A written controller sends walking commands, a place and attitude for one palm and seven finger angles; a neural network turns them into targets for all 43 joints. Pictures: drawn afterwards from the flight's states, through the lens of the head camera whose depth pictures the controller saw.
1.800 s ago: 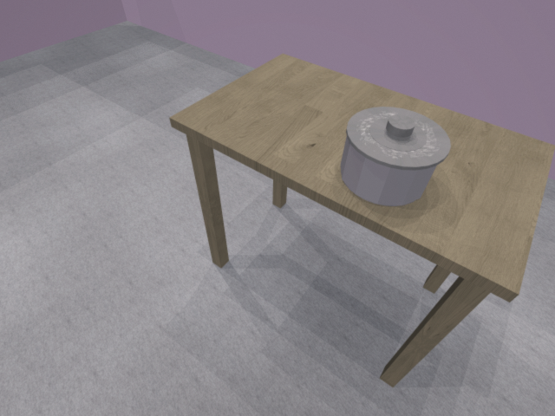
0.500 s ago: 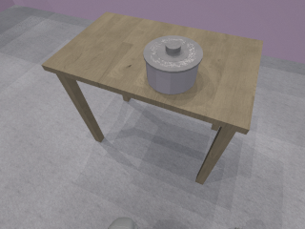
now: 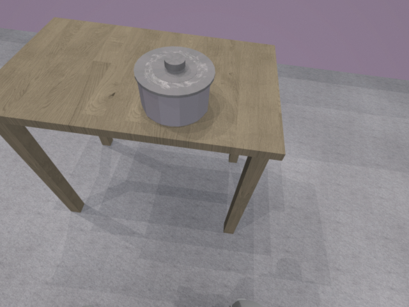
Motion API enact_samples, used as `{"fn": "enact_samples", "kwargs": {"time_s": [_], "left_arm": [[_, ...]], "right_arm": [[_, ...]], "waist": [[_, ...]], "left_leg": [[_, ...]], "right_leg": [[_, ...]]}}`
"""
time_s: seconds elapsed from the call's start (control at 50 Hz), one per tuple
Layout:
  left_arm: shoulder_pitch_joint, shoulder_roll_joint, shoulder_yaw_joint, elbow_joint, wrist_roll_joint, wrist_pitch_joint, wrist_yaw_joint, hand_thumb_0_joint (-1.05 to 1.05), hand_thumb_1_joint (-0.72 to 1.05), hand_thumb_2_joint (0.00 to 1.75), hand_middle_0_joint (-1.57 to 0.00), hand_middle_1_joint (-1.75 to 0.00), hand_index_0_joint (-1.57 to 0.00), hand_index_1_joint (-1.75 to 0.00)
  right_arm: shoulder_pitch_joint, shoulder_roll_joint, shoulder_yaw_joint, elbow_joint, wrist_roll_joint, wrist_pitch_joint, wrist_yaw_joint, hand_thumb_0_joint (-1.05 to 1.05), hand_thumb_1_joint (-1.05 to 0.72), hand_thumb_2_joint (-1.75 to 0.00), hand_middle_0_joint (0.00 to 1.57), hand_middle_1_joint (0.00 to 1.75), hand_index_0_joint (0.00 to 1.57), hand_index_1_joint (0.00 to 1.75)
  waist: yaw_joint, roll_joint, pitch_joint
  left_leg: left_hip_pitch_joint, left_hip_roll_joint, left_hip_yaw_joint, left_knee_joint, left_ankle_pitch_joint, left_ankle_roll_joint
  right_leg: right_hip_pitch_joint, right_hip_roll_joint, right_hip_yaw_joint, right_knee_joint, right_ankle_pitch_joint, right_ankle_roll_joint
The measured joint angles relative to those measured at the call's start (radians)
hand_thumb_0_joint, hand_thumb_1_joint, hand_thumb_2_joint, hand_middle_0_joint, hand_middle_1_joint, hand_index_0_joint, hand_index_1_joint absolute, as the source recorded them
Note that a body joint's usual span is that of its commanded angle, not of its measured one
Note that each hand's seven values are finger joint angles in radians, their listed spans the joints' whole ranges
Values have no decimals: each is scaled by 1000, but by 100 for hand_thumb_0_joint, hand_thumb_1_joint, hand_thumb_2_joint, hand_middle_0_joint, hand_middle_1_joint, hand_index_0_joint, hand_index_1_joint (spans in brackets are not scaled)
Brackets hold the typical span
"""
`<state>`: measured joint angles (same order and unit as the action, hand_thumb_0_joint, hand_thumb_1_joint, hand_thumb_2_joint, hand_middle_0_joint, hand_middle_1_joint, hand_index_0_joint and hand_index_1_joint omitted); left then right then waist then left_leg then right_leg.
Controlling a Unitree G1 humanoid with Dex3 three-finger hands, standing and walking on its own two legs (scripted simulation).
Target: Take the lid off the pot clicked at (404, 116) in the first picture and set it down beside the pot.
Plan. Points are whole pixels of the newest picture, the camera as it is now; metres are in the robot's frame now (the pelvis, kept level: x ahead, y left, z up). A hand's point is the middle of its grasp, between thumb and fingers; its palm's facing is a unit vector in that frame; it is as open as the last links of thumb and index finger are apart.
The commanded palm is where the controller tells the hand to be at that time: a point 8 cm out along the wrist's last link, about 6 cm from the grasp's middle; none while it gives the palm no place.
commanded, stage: take the last steps up to it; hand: left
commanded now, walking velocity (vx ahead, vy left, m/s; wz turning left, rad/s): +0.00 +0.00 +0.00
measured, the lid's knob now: (174, 62) +0.65 +0.12 +0.09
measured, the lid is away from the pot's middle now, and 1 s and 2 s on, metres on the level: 0.00 0.00 0.00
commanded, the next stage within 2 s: come to a stop and stand still in 0.44 s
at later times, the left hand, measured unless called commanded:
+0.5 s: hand out of the picture +0.13 +0.19 -0.19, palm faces -0.03 -0.98 -0.20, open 7.3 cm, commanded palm none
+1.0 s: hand (131, 282) +0.19 +0.17 -0.18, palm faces +0.07 -0.97 -0.23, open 7.3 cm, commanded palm none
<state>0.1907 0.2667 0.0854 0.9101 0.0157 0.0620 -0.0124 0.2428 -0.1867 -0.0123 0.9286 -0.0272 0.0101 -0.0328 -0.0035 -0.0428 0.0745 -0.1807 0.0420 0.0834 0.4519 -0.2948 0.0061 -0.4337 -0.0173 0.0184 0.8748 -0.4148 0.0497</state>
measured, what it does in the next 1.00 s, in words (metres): walks ahead: right foot, then left foot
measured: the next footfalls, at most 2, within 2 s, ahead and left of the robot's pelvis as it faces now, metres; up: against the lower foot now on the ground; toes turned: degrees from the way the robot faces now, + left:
right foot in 0.10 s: +0.03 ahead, -0.14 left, +0.00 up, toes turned -3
left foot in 0.38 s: +0.13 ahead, +0.11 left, +0.00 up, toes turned +4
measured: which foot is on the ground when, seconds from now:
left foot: down 0.00-0.10, up 0.12-0.36, down 0.38-0.78, up 0.80-1.00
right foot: up 0.00-0.08, down 0.10-0.40, up 0.42-0.68, down 0.70-1.00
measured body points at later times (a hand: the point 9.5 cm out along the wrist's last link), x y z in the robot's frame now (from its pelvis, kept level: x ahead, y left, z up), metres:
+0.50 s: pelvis +0.09 +0.00 -0.01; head +0.10 +0.02 +0.44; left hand +0.13 +0.24 -0.17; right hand +0.06 -0.22 -0.16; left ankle +0.09 +0.10 -0.74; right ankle +0.01 -0.11 -0.68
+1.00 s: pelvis +0.12 -0.01 +0.00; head +0.17 -0.01 +0.44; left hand +0.18 +0.22 -0.16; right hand +0.19 -0.26 -0.15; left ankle +0.09 +0.11 -0.70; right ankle +0.16 -0.13 -0.74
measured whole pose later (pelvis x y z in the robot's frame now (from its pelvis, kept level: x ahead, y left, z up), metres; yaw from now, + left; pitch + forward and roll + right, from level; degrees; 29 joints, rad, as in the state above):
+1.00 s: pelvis +0.12 -0.01 +0.00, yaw +0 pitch +0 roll +1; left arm 0.18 0.16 0.05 0.99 0.03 0.01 0.05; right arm 0.16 -0.19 -0.06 1.02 0.00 0.04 -0.03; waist 0.03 -0.02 0.09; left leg -0.35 0.00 0.03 0.85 -0.51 -0.04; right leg -0.31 -0.07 -0.09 0.51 -0.21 -0.01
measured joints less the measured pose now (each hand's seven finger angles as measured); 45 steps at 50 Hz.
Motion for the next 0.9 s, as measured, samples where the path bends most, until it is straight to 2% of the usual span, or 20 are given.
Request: {"fn": "enact_samples", "kwargs": {"time_s": [0.04,0.1,0.12,0.16,0.22,0.28,0.38,0.4,0.46,0.5,0.54,0.58,0.64,0.7,0.72,0.76,0.82,0.9], "left_arm": [[-9,-13,-11,5,-3,-2,0,1,91,90,-20,-30,-20,-30],[-12,-32,-24,7,-2,-27,-2,1,91,90,-20,-30,-20,-30],[-16,-47,-28,15,0,-37,2,1,91,90,-20,-30,-20,-30],[-14,-74,-40,21,-1,-49,9,0,91,90,-20,-30,-20,-30],[9,-102,-45,31,-1,-61,19,0,90,90,-20,-30,-20,-30],[35,-104,-38,51,1,-71,29,0,92,90,-21,-30,-20,-30],[73,-81,-32,88,-1,-65,22,0,92,90,-21,-30,-20,-30],[80,-75,-29,95,-3,-59,21,0,92,90,-21,-30,-20,-30],[91,-65,-20,116,1,-40,20,0,92,90,-20,-30,-20,-30],[81,-66,-18,125,5,-40,16,0,91,90,-20,-30,-20,-30],[65,-69,-19,117,5,-46,11,1,91,90,-20,-30,-20,-30],[50,-78,-23,101,3,-52,11,1,91,90,-20,-30,-20,-30],[27,-97,-35,86,-3,-58,20,1,91,90,-20,-30,-20,-30],[21,-100,-38,80,-6,-74,34,0,92,90,-20,-30,-20,-30],[22,-102,-40,87,-5,-81,40,0,93,90,-20,-30,-20,-30],[21,-111,-47,103,-5,-81,44,0,93,90,-20,-30,-20,-30],[8,-119,-54,112,-4,-77,49,0,93,90,-20,-30,-20,-30],[-20,-123,-44,99,3,-74,60,0,93,90,-21,-30,-20,-30]], "right_arm": [[15,-3,-3,11,0,-2,2,1,-91,-90,20,30,20,30],[54,-11,-7,35,8,-1,8,1,-91,-90,20,30,20,30],[59,-19,-10,51,12,6,8,1,-91,-90,20,30,20,30],[73,-28,-15,80,12,22,6,1,-91,-90,20,30,20,30],[89,-28,-20,110,8,23,14,1,-91,-90,20,30,20,30],[92,-15,-22,114,9,10,24,1,-91,-90,20,30,20,30],[98,7,-15,98,7,-29,30,1,-91,-90,20,30,19,30],[98,15,-15,99,2,-38,28,1,-91,-90,20,30,20,30],[103,36,-8,90,-6,-47,23,1,-91,-90,20,30,20,30],[115,48,-1,92,-6,-54,15,1,-91,-90,20,30,20,30],[125,61,9,103,-3,-59,10,1,-91,-90,20,30,20,30],[131,70,17,119,0,-60,7,1,-91,-90,20,30,20,30],[125,79,23,142,2,-52,3,1,-91,-90,20,30,20,30],[114,90,21,161,10,-38,2,1,-91,-90,20,30,20,30],[106,88,18,169,15,-30,3,1,-91,-90,20,30,20,30],[82,77,5,171,23,-13,2,1,-91,-90,20,30,20,30],[45,60,-12,160,24,4,-3,1,-91,-90,20,30,20,30],[-15,31,-31,139,22,24,-8,1,-91,-90,20,30,20,30]], "waist": [[-15,15,8],[-27,31,0],[-31,52,1],[-38,74,-5],[-30,71,-24],[-25,52,-38],[-23,35,-52],[-25,23,-56],[-27,2,-66],[-32,1,-66],[-28,1,-60],[-20,6,-54],[-20,17,-38],[-16,9,-31],[-12,14,-35],[-22,42,-43],[-29,61,-44],[0,52,-15]], "left_leg": [[-7,12,12,25,-18,-7],[-39,28,26,117,-75,-26],[-62,39,16,187,-135,-29],[-126,32,-17,354,-220,-26],[-198,22,-19,493,-203,-26],[-213,22,-6,429,-154,-32],[-127,12,12,147,-3,-30],[-126,3,18,149,-5,-15],[-113,-7,46,168,-36,24],[-78,-15,51,113,-18,25],[-39,-25,51,45,8,26],[-7,-31,47,-11,27,24],[22,-32,35,-37,28,13],[28,-35,30,16,-19,-8],[24,-27,31,44,-43,-17],[20,-8,16,64,-64,-27],[-5,1,0,116,-89,-34],[-97,-23,-33,322,-221,-41]], "right_leg": [[60,-3,-21,-118,-2,-12],[173,2,-39,-334,131,-43],[177,15,-45,-330,129,-53],[197,23,-55,-330,96,-64],[247,17,-51,-382,93,-67],[285,8,-42,-415,95,-59],[308,3,-38,-355,26,-36],[288,-6,-33,-298,-8,-46],[160,-4,-23,9,-115,-69],[75,-8,-34,154,-75,-72],[18,-22,-47,185,-23,-66],[-9,-36,-60,126,13,-55],[12,-44,-70,-62,56,-42],[93,-46,-68,-292,220,-42],[106,-38,-68,-304,197,-56],[109,-20,-81,-289,151,-72],[117,-17,-103,-294,137,-81],[128,-28,-115,-327,163,-83]]}}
